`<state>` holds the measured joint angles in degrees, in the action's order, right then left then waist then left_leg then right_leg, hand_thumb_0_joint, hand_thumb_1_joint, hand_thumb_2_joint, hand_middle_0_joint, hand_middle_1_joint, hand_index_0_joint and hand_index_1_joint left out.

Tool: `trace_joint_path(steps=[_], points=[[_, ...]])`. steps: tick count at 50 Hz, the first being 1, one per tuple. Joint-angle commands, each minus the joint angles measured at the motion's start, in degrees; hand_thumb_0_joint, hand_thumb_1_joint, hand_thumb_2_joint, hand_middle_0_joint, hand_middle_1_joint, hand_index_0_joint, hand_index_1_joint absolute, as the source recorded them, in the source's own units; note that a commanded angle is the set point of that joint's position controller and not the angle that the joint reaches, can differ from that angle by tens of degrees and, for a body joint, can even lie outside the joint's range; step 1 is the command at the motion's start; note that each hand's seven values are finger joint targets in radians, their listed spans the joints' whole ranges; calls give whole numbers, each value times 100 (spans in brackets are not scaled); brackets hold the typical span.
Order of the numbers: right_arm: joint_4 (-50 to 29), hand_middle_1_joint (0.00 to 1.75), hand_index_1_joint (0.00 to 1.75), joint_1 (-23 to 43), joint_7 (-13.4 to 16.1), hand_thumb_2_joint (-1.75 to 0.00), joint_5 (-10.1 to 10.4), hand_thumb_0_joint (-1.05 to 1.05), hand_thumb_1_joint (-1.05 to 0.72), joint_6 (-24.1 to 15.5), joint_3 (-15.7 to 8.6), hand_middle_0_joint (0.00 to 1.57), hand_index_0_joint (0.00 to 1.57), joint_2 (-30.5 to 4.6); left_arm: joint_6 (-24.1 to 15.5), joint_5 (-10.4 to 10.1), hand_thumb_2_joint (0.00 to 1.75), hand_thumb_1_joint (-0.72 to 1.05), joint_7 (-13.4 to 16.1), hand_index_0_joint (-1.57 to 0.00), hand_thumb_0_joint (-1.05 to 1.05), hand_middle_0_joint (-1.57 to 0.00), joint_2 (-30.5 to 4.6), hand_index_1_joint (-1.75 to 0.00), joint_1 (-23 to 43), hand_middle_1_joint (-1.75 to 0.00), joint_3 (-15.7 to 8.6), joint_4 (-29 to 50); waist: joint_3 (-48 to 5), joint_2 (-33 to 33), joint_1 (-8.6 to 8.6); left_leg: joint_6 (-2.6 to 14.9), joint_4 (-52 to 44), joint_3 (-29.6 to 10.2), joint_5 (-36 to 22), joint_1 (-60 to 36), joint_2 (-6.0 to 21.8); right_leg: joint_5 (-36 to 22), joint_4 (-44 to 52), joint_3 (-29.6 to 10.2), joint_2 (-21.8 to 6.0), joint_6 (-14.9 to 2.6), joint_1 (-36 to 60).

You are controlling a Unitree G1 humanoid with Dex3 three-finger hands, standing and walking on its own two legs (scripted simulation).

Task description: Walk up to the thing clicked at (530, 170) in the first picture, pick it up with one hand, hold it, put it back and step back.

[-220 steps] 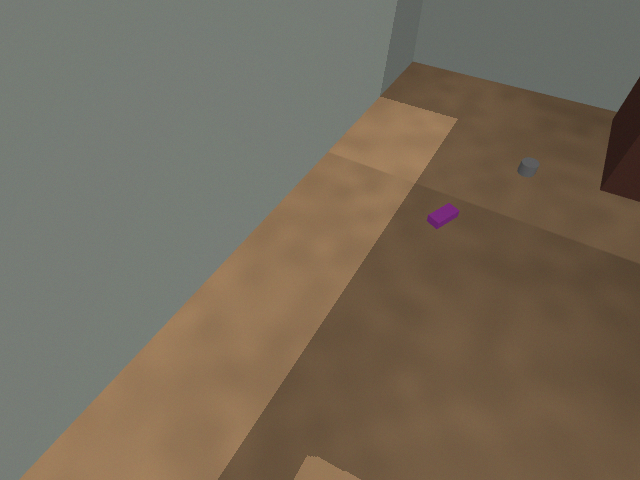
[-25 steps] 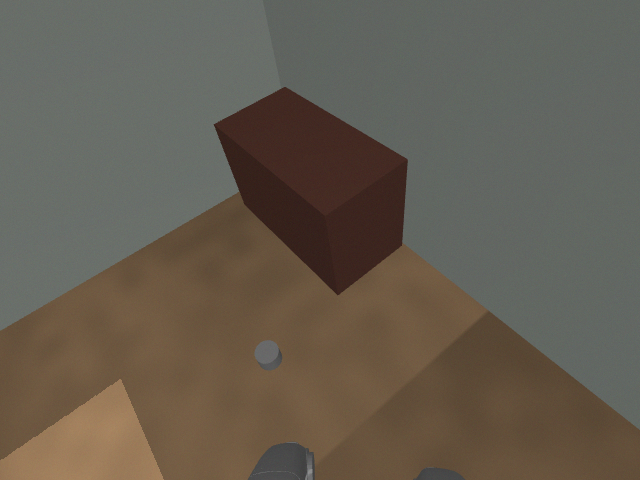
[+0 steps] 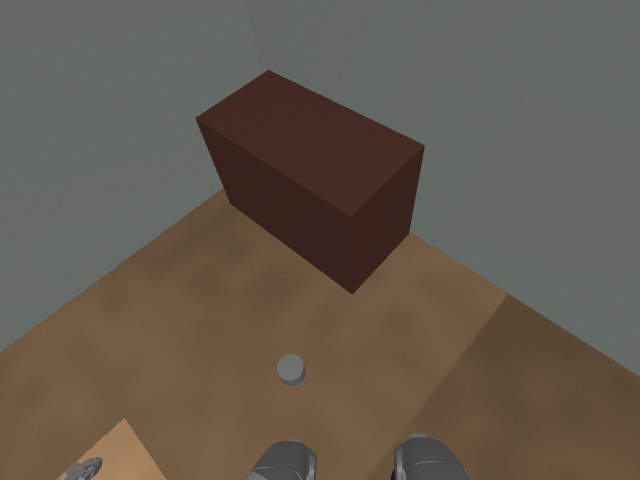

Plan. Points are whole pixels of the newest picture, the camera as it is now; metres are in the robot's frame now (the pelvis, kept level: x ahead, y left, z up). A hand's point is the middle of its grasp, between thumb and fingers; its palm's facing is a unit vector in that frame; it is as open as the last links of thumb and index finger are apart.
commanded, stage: walk up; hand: left
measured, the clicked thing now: (291, 370) +0.46 +0.16 -0.70
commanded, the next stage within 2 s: none
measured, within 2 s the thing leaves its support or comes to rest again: neither
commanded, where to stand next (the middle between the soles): +0.12 -0.05 m, yaw +3 degrees
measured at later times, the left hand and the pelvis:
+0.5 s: hand out of the picture +0.09 +0.43 -0.15, palm faces -0.02 -0.92 -0.39, open 7.4 cm; pelvis +0.03 +0.14 +0.01, yaw +1 degrees
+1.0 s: hand out of the picture +0.13 +0.34 -0.12, palm faces +0.01 -0.94 -0.35, open 7.4 cm; pelvis +0.03 +0.08 +0.03, yaw +2 degrees
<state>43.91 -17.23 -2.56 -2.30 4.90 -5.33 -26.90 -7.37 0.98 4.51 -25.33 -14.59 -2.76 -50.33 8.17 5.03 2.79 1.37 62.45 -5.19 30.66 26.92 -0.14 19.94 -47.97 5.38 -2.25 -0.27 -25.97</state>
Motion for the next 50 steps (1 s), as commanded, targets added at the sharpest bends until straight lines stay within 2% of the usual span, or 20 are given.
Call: trace_joint_path(steps=[1, 4, 7, 9, 10, 11, 12, 15, 23, 27, 30, 35, 36, 37, 38, 40, 41, 43, 46, 50], points=[[-526, 30, 30, 224, 156, -90, 41, 0, -90, -162, -414, 20, 20, -1282, 129, -37, 90, 90, 257, -20, 0, -20, -2027, -30, -480, -30, -609, 373, -761, -556, -464, -145, 1841, -755, -100, 1760, 382, -1261, 2114, -2845, -2566, -1848, 1689], [-205, 30, 30, -268, 34, -90, 80, 0, -90, -201, -385, 20, 20, -1086, 155, 64, 90, 90, 173, -20, 0, -20, -1782, -30, 132, -30, -536, 534, -666, -1554, -183, -153, 640, -147, -366, 620, 498, -1952, 1537, -995, -1712, -1350, 594], [57, 30, 30, -538, -7, -90, 153, 0, -90, -258, -405, 20, 20, -971, 265, 138, 90, 90, 16, -20, 0, -20, -1785, -30, 654, -30, -535, 671, -762, -1962, -21, -111, -1055, 748, -668, -587, 366, -477, 1225, -557, -1354, -986, -176], [545, 30, 30, -1246, 90, -90, 89, 0, -90, -350, -529, 20, 20, -1167, 471, 103, 90, 90, -56, -20, 0, -20, -1247, -30, 822, -30, -408, 581, -924, -444, 380, -106, -2084, 852, -969, -1766, -75, 1048, -832, -31, -773, -502, -1140], [464, 30, 30, -1166, 154, -90, 0, 0, -90, -422, -526, 20, 20, -1520, 557, -7, 90, 90, -63, -20, 0, -20, -747, -30, 697, -30, -247, 595, -537, 967, 365, 248, -3212, -950, 425, -1016, 612, 1596, -2104, -55, -155, -350, -1738], [148, 30, 30, -558, 203, -90, 57, 0, -90, -517, -502, 20, 20, -1948, 577, -66, 90, 90, -50, -20, 0, -20, -820, -30, 752, -30, -238, 646, -231, 966, 119, 892, -4516, -3498, 1199, -32, 1787, 1723, -2258, -865, 191, -235, -1733], [89, 30, 30, 115, 256, -90, 140, 0, -90, -574, -472, 20, 20, -2117, 550, -38, 90, 90, -57, -20, 0, -20, -1092, -30, 816, -30, -243, 511, -101, 550, -47, 1214, -5082, -4425, 1545, 337, 2133, 1359, -2509, -1327, -61, -235, -1482], [292, 30, 30, 500, 408, -90, 116, 0, -90, -761, -291, 20, 20, -1624, 632, -119, 90, 90, -166, -20, 0, -20, -1313, -30, 203, -30, -355, -273, -288, -15, -384, 726, -4174, -2963, 1476, -258, 1686, 560, -2148, -1298, -311, -131, -1319], [753, 30, 30, -337, 663, -90, 140, 0, -90, -1013, -259, 20, 20, -1383, 908, 63, 90, 90, -390, -20, 0, -20, -1150, -30, 581, -30, -458, -169, -881, -22, -67, 714, -3423, -1886, -2700, -2021, 1768, 599, -1593, -1601, -73, -89, -1358], [679, 30, 30, -226, 683, -90, 126, 0, -90, -1040, -201, 20, 20, -1253, 891, -2, 90, 90, -427, -20, 0, -20, -947, -30, 635, -30, -374, -124, -1076, 266, -58, 860, -3188, -1155, -3946, -2115, 1664, 695, -1026, -1297, -99, -40, -884], [570, 30, 30, 149, 618, -90, 84, 0, -90, -993, -143, 20, 20, -1252, 841, -78, 90, 90, -442, -20, 0, -20, -834, -30, 525, -30, -314, -192, -1097, 629, -158, 933, -3165, -751, -3768, -1646, 1516, 604, -341, -781, -123, -53, -187], [531, 30, 30, 689, 486, -90, 158, 0, -90, -787, 7, 20, 20, -1140, 722, -72, 90, 90, -418, -20, 0, -20, -771, -30, 64, -30, -308, -626, -1154, 549, -447, 559, -2659, -149, -2319, -621, 1016, -208, 1544, -247, 194, -104, 1391], [555, 30, 30, 669, 464, -90, 189, 0, -90, -764, 99, 20, 20, -915, 670, -6, 90, 90, -394, -20, 0, -20, -931, -30, 135, -30, -349, -625, -1133, 257, -467, 342, -2451, -111, -2102, -167, 946, -460, 1728, -651, -31, -194, 1809], [537, 30, 30, 660, 451, -90, 266, 0, -90, -766, 194, 20, 20, -596, 622, 41, 90, 90, -382, -20, 0, -20, -1343, -30, 421, -30, -404, -478, -1080, -793, -356, -21, -1936, 201, -1631, 141, 436, -504, 2111, -2173, -910, -539, 1584], [693, 30, 30, 808, 506, -90, 286, 0, -90, -740, 126, 20, 20, -753, 639, -11, 90, 90, -397, -20, 0, -20, -1533, -30, 853, -30, -395, -430, -920, -1188, -272, -78, -1694, 481, -457, -528, 134, -92, 2322, -2718, -1517, -1060, 572], [1001, 30, 30, 589, 450, -90, 286, 0, -90, -769, 103, 20, 20, -852, 647, -67, 90, 90, -425, -20, 0, -20, -1213, -30, 1298, -30, -257, -368, -686, -740, 18, -77, -2398, 424, -917, -1125, 231, -97, 2015, -1829, -1046, -764, 135], [1092, 30, 30, 661, 425, -90, 277, 0, -90, -783, 97, 20, 20, -904, 669, -53, 90, 90, -423, -20, 0, -20, -1089, -30, 1417, -30, -218, -392, -591, -709, 3, 32, -2882, 119, -1078, -1080, 392, -10, 1844, -1407, -695, -474, 142], [1091, 30, 30, 980, 392, -90, 216, 0, -90, -808, 125, 20, 20, -1022, 712, -28, 90, 90, -476, -20, 0, -20, -914, -30, 1170, -30, -185, -538, -567, -734, -224, 272, -3461, -693, -93, -766, 783, 554, 1717, -1126, -326, -307, 344], [1244, 30, 30, 1167, 347, -90, 214, 0, -90, -779, 215, 20, 20, -880, 657, -17, 90, 90, -494, -20, 0, -20, -975, -30, 1269, -30, -215, -657, -431, -1030, -252, 72, -3316, -173, -538, -622, 426, 976, 2337, -1501, -522, -398, 553], [1544, 30, 30, 1102, 335, -90, 215, 0, -90, -824, 277, 20, 20, -780, 618, -69, 90, 90, -480, -20, 0, -20, -887, -30, 1541, -30, -181, -714, -869, -926, -193, -34, -3287, 68, -1936, -1285, 412, -106, 2421, -1339, -631, -366, 813]])
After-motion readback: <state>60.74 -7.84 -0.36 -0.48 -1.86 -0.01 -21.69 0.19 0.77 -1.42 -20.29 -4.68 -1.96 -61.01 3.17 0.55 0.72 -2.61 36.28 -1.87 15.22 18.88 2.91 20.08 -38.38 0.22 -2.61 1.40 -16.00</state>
